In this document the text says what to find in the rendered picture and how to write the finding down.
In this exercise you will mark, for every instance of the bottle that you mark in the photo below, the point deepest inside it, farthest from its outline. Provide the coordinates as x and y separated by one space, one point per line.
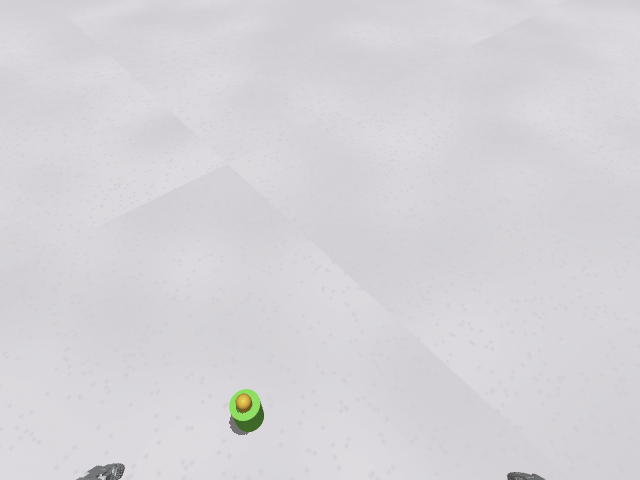
246 410

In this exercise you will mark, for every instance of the left robot hand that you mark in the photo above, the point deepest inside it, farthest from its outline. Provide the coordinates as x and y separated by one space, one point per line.
108 472

